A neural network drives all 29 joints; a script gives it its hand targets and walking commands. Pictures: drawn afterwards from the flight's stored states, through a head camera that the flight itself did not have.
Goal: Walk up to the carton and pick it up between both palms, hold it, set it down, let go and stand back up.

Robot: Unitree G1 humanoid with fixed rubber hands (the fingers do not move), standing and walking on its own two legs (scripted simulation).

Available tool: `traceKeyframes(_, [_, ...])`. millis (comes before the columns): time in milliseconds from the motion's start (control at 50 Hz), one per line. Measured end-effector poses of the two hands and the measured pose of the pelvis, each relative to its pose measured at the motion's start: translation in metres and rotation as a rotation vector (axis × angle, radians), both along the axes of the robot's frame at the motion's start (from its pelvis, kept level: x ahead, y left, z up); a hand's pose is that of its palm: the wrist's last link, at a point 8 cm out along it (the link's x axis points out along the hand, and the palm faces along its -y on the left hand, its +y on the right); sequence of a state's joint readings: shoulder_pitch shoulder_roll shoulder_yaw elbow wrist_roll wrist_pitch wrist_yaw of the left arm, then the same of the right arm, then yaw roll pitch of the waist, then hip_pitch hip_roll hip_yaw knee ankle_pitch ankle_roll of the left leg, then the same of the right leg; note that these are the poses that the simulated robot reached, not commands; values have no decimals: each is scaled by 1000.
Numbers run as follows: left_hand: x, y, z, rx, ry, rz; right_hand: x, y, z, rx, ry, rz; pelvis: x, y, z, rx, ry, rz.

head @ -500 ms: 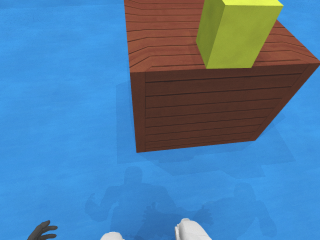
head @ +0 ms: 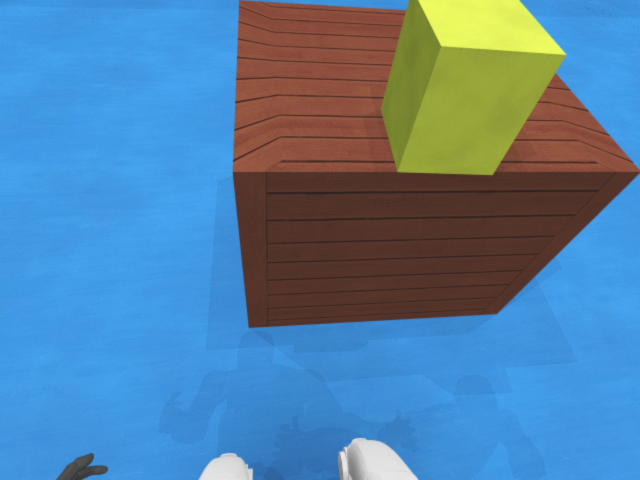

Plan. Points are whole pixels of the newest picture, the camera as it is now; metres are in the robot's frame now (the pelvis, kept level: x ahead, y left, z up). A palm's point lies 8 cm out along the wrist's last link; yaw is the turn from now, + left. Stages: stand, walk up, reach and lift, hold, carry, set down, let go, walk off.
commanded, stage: walk up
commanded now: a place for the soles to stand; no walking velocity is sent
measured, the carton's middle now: (454, 87) +0.77 -0.25 +0.08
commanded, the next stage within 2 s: none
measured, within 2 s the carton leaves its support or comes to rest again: neither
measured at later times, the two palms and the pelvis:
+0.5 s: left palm out of the picture +0.14 +0.24 -0.12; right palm out of the picture +0.11 -0.42 -0.07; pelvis +0.06 -0.08 -0.01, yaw +3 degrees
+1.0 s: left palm (209, 466) +0.16 +0.14 -0.12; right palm out of the picture +0.16 -0.53 -0.07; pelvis +0.10 -0.18 +0.00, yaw +5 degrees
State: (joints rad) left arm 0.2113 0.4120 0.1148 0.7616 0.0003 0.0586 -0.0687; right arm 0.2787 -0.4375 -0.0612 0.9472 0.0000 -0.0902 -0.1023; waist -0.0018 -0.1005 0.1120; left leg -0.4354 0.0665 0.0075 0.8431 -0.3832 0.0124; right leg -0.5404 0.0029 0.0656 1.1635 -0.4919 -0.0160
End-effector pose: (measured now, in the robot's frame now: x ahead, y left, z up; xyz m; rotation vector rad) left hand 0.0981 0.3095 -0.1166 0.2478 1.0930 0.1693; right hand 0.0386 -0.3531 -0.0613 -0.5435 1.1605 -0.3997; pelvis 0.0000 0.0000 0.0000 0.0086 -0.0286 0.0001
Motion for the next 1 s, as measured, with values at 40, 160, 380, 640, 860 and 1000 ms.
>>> traceKeyframes(40, [7, -11, -2, 0, 0, -5, 3, -13, -3, 0, -4, -10, 5, -12, -3, 7, 2, -9])
traceKeyframes(160, [25, -51, -11, 28, -21, -12, 16, -55, -32, 27, -20, -21, 19, -56, -23, 19, -22, -18])
traceKeyframes(380, [21, -70, 3, 27, 14, 67, 67, -71, -12, 28, 22, 50, 48, -80, -2, -17, -10, 65])
traceKeyframes(640, [60, -92, -6, 3, 12, 35, 74, -95, -5, -10, 18, 14, 69, -98, -5, -10, -3, 31])
traceKeyframes(860, [68, -159, -16, 24, 26, 43, 86, -166, -35, 16, 31, -9, 86, -170, -23, 10, -24, 30])
traceKeyframes(1000, [62, -171, -5, 34, 56, 105, 119, -179, -13, 1, 60, 50, 102, -185, -5, -14, 4, 87])
